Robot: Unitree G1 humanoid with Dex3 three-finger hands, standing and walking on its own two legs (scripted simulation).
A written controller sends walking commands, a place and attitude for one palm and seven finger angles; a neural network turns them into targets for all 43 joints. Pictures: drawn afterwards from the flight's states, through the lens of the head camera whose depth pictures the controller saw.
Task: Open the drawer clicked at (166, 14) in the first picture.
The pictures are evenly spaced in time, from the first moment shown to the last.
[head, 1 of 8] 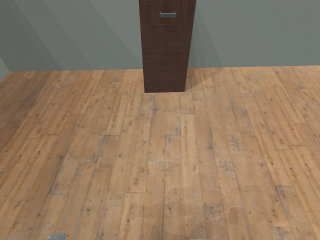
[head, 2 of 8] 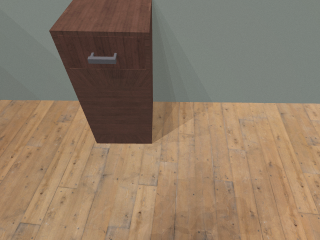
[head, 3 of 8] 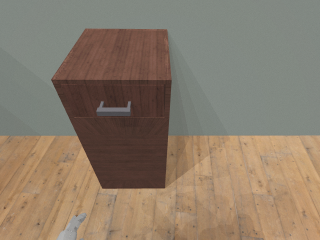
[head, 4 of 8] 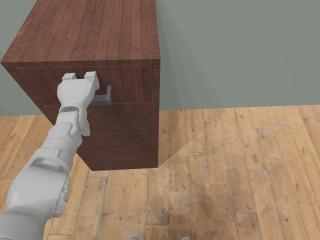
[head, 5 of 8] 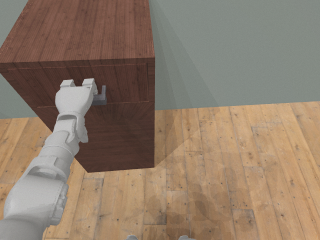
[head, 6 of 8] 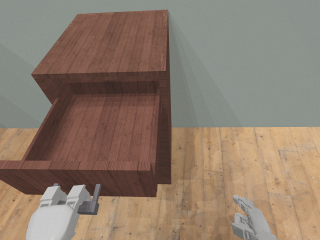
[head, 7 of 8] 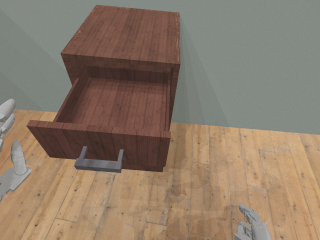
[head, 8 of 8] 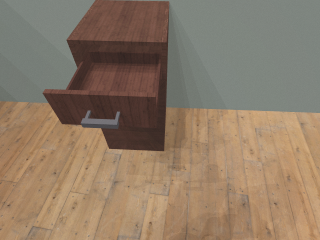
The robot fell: no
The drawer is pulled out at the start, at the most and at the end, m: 0.00 0.30 0.30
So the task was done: yes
